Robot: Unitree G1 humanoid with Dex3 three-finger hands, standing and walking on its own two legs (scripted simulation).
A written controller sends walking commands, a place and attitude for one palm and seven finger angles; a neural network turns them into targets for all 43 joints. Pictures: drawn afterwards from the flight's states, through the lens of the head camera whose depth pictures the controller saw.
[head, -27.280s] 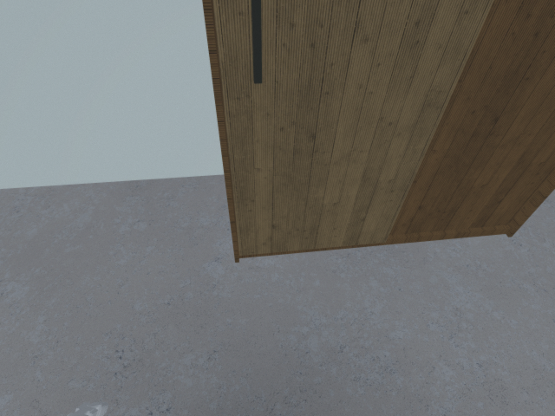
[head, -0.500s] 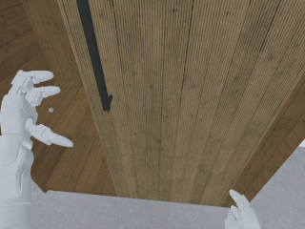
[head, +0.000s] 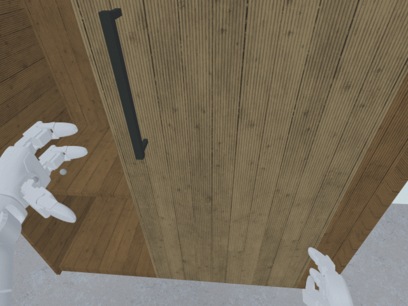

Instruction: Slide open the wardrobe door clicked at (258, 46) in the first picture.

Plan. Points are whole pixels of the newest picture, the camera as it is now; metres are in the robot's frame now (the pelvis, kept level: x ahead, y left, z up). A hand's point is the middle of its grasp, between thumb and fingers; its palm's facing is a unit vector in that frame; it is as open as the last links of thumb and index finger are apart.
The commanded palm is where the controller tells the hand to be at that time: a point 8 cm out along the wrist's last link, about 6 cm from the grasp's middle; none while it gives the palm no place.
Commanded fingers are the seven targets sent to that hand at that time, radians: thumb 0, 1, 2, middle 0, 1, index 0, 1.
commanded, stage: draw the hand back to the body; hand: left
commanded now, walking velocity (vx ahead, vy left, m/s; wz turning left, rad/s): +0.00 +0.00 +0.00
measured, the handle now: (129, 94) +0.45 +0.22 +0.25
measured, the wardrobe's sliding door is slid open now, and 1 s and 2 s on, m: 0.50 0.50 0.50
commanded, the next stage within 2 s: step back with the hand held close in 1.26 s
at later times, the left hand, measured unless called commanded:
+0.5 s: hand (53, 195) +0.21 +0.28 +0.18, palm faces +0.49 -0.82 -0.29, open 12.6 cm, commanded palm +0.16 +0.31 +0.19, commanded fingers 0.00 0.25 0.58 -0.22 -0.68 -0.22 -0.68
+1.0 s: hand (50, 207) +0.20 +0.28 +0.17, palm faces +0.47 -0.81 -0.36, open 7.9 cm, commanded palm +0.16 +0.31 +0.18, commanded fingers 0.00 0.90 0.90 -0.20 -0.30 -0.20 -0.30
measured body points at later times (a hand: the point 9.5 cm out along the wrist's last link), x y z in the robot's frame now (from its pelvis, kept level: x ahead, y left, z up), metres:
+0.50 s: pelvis +0.00 +0.01 +0.01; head -0.03 -0.01 +0.45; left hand +0.18 +0.32 +0.20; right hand +0.17 -0.21 -0.08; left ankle +0.01 +0.12 -0.74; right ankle +0.01 -0.10 -0.74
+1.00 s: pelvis +0.02 +0.02 +0.01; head -0.02 +0.00 +0.46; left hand +0.17 +0.32 +0.19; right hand +0.22 -0.20 -0.06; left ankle +0.01 +0.12 -0.74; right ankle +0.01 -0.10 -0.74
